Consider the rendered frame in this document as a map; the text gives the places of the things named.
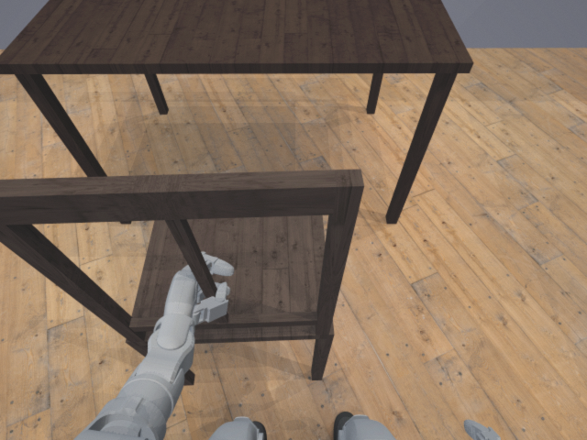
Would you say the robot right hand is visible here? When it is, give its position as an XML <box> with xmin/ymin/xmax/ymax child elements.
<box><xmin>464</xmin><ymin>420</ymin><xmax>501</xmax><ymax>440</ymax></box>

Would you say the left robot shin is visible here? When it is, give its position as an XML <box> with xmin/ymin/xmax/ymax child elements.
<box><xmin>234</xmin><ymin>417</ymin><xmax>258</xmax><ymax>429</ymax></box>

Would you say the table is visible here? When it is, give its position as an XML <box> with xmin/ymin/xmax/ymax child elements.
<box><xmin>0</xmin><ymin>0</ymin><xmax>473</xmax><ymax>224</ymax></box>

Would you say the right robot shin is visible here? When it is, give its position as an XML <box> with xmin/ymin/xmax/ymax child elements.
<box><xmin>344</xmin><ymin>414</ymin><xmax>370</xmax><ymax>426</ymax></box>

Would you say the robot left forearm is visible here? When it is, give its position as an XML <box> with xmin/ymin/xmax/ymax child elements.
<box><xmin>73</xmin><ymin>313</ymin><xmax>195</xmax><ymax>440</ymax></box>

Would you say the robot shin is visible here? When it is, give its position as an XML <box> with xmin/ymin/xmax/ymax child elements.
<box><xmin>344</xmin><ymin>414</ymin><xmax>370</xmax><ymax>426</ymax></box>
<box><xmin>234</xmin><ymin>417</ymin><xmax>258</xmax><ymax>429</ymax></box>

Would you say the chair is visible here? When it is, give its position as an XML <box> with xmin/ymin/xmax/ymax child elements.
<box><xmin>0</xmin><ymin>169</ymin><xmax>364</xmax><ymax>386</ymax></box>

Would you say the robot left hand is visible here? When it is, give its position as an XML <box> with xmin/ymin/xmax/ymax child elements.
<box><xmin>163</xmin><ymin>251</ymin><xmax>234</xmax><ymax>325</ymax></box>

